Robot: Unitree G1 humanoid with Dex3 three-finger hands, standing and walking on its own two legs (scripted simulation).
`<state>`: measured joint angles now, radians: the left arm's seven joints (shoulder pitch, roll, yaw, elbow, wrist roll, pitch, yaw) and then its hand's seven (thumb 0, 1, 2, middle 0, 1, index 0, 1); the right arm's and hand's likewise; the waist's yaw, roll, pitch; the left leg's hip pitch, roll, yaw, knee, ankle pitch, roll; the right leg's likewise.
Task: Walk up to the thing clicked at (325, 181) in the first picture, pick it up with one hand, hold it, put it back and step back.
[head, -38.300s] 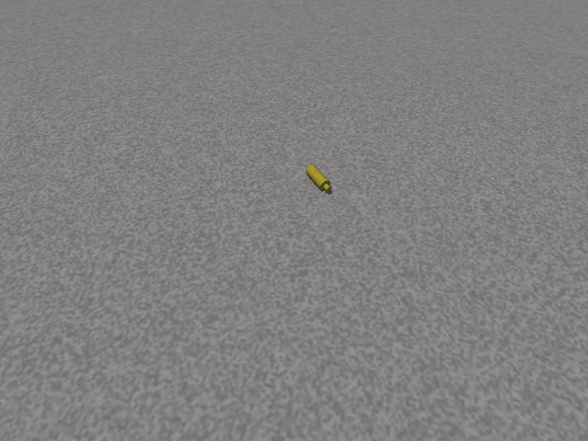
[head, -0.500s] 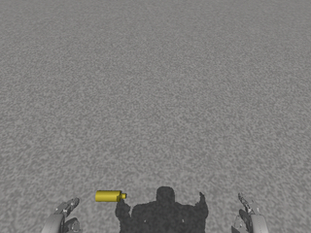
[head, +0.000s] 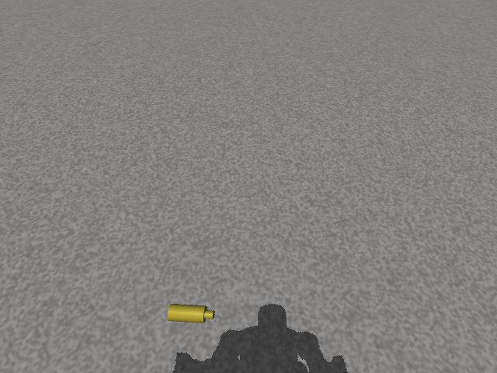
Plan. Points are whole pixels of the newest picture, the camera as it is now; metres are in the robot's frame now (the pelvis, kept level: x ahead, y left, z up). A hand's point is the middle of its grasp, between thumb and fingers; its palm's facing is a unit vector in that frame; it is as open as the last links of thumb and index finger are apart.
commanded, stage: stand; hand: left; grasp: from above
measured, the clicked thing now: (191, 313) +0.47 +0.23 -0.74
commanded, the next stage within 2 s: none
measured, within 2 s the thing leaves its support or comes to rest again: neither
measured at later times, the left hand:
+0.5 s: hand out of the picture +0.04 +0.24 -0.15, palm faces +0.04 -0.94 -0.33, open 7.4 cm
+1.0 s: hand out of the picture +0.06 +0.22 -0.15, palm faces +0.02 -0.94 -0.33, open 7.3 cm
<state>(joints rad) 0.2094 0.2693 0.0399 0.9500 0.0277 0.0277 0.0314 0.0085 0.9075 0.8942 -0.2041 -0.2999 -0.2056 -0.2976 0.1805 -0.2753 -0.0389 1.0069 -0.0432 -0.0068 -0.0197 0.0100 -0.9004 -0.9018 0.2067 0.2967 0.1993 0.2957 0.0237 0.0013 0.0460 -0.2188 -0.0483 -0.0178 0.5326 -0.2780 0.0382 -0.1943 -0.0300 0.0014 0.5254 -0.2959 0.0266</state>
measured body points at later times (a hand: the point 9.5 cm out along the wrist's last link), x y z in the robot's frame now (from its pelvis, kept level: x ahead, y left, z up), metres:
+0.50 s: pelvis -0.01 +0.00 +0.01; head -0.01 -0.01 +0.46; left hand +0.03 +0.28 -0.13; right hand +0.06 -0.29 -0.13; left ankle +0.01 +0.10 -0.73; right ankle -0.01 -0.14 -0.73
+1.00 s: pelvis +0.00 -0.02 +0.01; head +0.00 -0.02 +0.46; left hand +0.06 +0.27 -0.12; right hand +0.06 -0.30 -0.13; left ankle +0.01 +0.10 -0.73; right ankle -0.01 -0.14 -0.73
